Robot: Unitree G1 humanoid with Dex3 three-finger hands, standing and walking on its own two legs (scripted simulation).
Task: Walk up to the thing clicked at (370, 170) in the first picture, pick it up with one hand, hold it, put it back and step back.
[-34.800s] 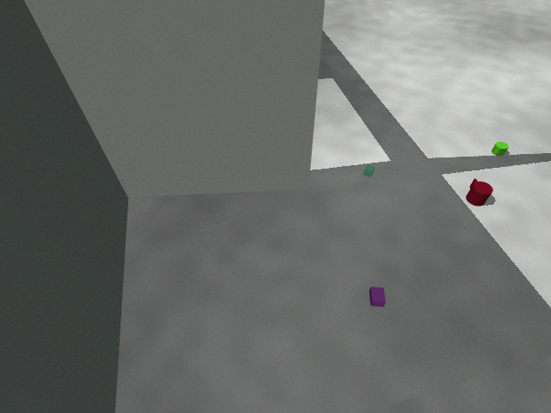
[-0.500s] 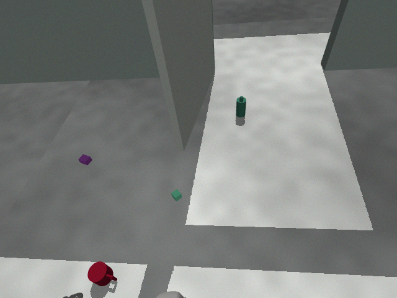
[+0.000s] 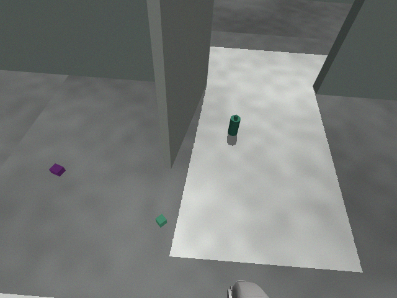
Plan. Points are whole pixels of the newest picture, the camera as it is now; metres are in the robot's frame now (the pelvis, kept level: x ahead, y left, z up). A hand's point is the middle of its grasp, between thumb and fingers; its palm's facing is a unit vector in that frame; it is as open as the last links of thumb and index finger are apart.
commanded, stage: walk up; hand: left
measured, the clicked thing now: (161, 220) +0.59 +0.17 -0.75
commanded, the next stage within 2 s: stand in 1.80 s
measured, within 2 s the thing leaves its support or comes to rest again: neither
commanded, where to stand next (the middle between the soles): +0.22 -0.02 m, yaw +0 degrees
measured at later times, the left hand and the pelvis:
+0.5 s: hand (98, 277) +0.20 +0.24 -0.14, palm faces -0.04 -0.91 -0.41, open 7.4 cm; pelvis +0.12 -0.03 -0.01, yaw +0 degrees
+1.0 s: hand (101, 270) +0.22 +0.24 -0.15, palm faces +0.01 -0.94 -0.35, open 7.4 cm; pelvis +0.15 -0.02 +0.01, yaw +1 degrees
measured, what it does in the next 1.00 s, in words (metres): walks ahead: right foot, then left foot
